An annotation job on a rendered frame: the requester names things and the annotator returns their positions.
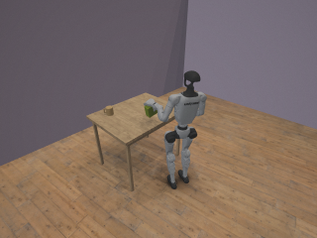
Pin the right robot upper arm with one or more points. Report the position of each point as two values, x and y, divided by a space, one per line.
202 104

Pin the left robot foot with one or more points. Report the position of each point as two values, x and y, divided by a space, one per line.
172 184

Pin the left robot upper arm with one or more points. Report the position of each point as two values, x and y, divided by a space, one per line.
172 100

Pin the table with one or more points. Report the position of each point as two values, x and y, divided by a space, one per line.
129 124

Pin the robot left forearm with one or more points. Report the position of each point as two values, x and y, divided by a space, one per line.
159 108

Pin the robot left hand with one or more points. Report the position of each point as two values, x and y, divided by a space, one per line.
150 103

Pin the robot foot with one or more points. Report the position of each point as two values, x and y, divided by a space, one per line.
172 184
185 179

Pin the right robot foot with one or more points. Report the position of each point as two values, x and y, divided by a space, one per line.
185 179

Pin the sponge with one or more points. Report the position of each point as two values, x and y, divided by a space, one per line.
150 111

